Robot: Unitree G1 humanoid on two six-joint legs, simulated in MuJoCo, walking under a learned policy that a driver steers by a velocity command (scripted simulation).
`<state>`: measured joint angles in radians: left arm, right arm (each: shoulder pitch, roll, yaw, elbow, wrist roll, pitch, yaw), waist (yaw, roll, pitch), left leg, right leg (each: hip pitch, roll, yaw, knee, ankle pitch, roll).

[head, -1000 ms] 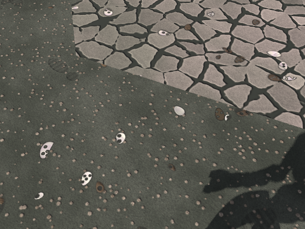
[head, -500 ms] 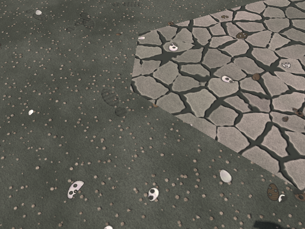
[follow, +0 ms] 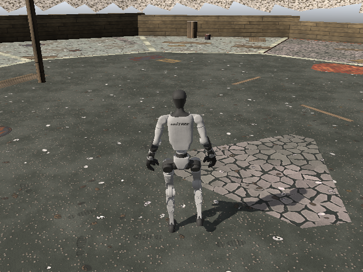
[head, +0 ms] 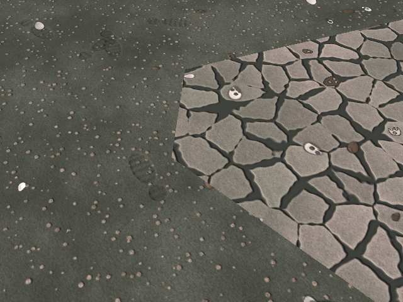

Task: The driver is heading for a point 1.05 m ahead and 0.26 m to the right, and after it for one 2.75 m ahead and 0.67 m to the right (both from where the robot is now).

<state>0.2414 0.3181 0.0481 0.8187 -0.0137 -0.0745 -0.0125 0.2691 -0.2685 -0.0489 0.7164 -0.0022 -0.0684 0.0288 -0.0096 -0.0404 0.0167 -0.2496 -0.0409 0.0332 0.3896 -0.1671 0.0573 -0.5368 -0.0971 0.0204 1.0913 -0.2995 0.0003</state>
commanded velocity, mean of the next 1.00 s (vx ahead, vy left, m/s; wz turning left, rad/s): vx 0.49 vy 0.00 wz -0.03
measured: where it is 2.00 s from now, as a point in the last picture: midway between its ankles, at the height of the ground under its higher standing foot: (203, 244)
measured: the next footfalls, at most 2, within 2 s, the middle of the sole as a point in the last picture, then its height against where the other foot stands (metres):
right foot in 0.34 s outside the picture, level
left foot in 0.86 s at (174, 254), level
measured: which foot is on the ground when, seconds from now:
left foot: down 0.00-0.36, up 0.38-0.84, down 0.86-1.00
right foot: up 0.00-0.32, down 0.34-0.86, up 0.88-1.00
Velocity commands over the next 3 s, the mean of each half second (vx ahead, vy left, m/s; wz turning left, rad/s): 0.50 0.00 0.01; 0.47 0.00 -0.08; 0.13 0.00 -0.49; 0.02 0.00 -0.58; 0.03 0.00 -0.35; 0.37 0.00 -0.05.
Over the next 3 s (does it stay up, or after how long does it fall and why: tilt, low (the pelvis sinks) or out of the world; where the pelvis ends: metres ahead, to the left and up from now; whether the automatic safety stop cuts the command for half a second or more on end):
stays up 0.79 -0.13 0.00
